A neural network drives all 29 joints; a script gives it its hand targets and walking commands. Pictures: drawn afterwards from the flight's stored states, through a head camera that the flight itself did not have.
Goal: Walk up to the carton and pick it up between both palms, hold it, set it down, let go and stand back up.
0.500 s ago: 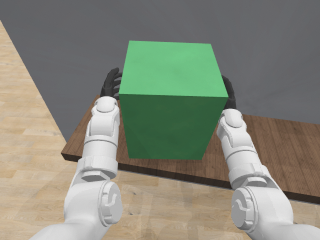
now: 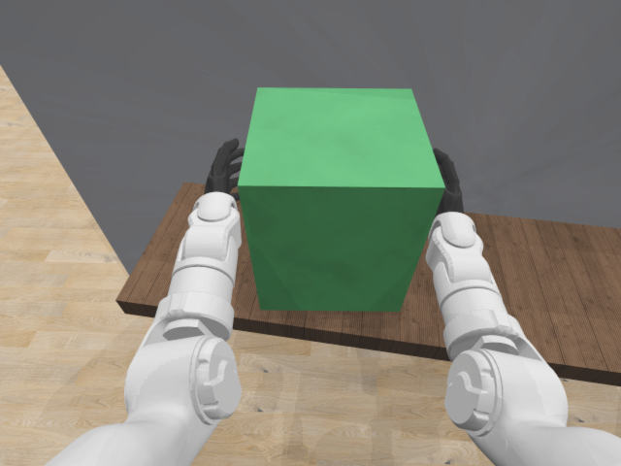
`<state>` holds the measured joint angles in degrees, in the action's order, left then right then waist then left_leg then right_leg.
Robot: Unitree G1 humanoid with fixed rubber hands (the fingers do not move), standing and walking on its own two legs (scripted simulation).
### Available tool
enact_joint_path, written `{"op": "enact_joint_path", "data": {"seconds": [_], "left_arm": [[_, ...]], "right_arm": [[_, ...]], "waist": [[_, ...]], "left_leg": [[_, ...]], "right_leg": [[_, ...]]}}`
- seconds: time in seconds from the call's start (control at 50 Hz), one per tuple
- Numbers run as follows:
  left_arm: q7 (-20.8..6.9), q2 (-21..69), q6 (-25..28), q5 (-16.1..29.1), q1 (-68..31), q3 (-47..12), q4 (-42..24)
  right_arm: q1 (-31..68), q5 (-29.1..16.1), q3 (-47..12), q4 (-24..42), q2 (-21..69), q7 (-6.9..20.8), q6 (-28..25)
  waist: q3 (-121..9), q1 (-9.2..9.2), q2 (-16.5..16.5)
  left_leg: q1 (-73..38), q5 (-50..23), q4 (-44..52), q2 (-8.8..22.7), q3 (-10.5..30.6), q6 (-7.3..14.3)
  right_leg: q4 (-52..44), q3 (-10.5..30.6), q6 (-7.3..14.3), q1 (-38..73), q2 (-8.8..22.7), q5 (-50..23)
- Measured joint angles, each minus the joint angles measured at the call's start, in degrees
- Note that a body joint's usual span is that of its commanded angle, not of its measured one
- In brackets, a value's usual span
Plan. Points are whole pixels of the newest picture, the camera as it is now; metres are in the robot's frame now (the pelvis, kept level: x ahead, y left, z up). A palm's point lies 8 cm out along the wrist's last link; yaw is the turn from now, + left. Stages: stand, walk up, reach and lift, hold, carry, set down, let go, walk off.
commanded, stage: set down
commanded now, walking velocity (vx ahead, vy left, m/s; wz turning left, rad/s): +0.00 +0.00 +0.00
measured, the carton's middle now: (332, 205) +0.42 -0.08 +0.10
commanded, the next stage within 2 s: none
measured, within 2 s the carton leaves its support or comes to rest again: rests again in 1.18 s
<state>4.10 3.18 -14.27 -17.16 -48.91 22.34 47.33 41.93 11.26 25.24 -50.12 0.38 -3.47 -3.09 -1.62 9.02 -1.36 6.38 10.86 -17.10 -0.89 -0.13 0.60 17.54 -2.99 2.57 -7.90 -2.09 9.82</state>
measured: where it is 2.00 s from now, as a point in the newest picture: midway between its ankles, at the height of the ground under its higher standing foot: outside the picture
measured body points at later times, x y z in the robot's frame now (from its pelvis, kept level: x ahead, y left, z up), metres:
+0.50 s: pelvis +0.01 +0.00 +0.00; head +0.03 +0.01 +0.45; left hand +0.46 +0.05 +0.11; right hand +0.39 -0.25 +0.10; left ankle -0.02 +0.11 -0.75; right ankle +0.00 -0.08 -0.75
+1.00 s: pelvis +0.02 +0.00 +0.00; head +0.07 +0.00 +0.44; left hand +0.48 +0.04 +0.07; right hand +0.40 -0.25 +0.07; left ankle -0.02 +0.11 -0.75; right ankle +0.00 -0.08 -0.75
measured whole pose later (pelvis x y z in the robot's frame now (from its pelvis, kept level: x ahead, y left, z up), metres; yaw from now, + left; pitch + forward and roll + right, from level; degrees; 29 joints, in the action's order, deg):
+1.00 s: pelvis +0.02 +0.00 +0.00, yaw -2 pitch +11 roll +0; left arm 5.9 3.5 -6.2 -16.0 -50.8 23.8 55.8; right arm 43.1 19.7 33.3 -51.9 0.9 -0.6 -7.3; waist -6.4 8.5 0.3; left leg 18.3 12.1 -19.0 -0.5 -2.8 0.8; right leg 20.6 -3.8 2.7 -21.3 -1.7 10.6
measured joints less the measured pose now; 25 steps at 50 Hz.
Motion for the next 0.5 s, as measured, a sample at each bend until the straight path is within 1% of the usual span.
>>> {"op": "enact_joint_path", "data": {"seconds": [0.26, 0.5], "left_arm": [[0.40, 0.42, 2.39, -0.76, -1.46, 2.13, 3.89], [0.98, 0.42, 4.03, -0.26, -1.44, 2.08, 5.86]], "right_arm": [[1.04, 3.45, 4.02, -1.05, 0.34, 1.46, -0.52], [1.17, 5.33, 6.12, -2.00, 0.51, 2.22, -1.61]], "waist": [[-1.06, -0.01, 0.20], [-2.39, -0.03, 0.74]], "left_leg": [[1.68, -0.09, 0.51, 0.07, -1.10, 0.13], [4.19, 0.58, -0.15, 0.26, -1.66, 0.09]], "right_leg": [[0.29, 0.51, -0.08, -2.41, 0.06, -0.05], [0.92, 0.38, -0.03, -5.11, 0.03, 0.38]]}}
